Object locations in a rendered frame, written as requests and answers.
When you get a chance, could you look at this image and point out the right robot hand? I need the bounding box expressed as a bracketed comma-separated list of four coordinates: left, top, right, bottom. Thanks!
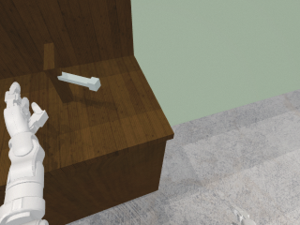
[230, 204, 256, 225]

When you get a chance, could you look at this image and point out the counter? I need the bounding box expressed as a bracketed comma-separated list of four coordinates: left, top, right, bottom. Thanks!
[0, 0, 174, 225]

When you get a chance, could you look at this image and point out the robot left forearm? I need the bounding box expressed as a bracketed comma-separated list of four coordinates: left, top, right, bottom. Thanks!
[0, 132, 46, 225]

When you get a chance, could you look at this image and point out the left robot hand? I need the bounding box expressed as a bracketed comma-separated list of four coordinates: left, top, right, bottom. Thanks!
[4, 82, 49, 138]

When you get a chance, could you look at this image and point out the tap lever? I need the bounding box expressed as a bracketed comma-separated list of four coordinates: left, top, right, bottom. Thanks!
[57, 71, 101, 91]

